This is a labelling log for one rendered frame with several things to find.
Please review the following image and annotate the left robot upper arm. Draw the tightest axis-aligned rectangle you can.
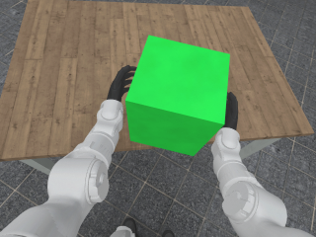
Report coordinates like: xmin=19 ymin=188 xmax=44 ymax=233
xmin=0 ymin=158 xmax=110 ymax=237

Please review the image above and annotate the left robot hand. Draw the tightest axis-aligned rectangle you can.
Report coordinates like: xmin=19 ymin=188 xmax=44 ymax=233
xmin=107 ymin=65 xmax=137 ymax=102

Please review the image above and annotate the left robot shin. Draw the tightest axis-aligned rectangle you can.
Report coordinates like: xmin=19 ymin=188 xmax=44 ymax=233
xmin=116 ymin=226 xmax=131 ymax=231

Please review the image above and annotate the left robot forearm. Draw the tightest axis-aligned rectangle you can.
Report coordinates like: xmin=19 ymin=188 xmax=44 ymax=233
xmin=47 ymin=99 xmax=123 ymax=195

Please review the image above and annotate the right robot forearm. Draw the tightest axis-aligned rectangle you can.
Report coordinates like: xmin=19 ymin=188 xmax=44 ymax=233
xmin=210 ymin=127 xmax=264 ymax=199

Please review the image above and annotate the carton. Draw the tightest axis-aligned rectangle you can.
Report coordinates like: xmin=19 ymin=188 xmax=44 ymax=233
xmin=125 ymin=35 xmax=230 ymax=156

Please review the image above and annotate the right robot hand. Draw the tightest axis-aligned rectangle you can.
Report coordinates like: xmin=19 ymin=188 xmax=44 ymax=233
xmin=222 ymin=92 xmax=239 ymax=130

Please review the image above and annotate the robot left foot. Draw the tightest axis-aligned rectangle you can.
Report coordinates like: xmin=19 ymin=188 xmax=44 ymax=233
xmin=122 ymin=217 xmax=137 ymax=237

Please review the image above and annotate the table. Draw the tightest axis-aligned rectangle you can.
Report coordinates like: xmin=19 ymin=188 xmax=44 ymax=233
xmin=0 ymin=0 xmax=315 ymax=175

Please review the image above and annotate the right robot upper arm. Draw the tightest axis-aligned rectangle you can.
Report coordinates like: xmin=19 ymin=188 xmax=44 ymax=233
xmin=222 ymin=181 xmax=315 ymax=237

